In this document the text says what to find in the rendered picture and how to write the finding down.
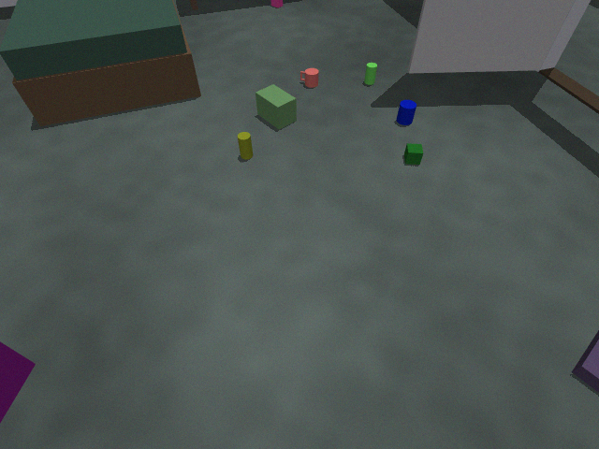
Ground bed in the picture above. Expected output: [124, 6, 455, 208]
[0, 0, 201, 126]

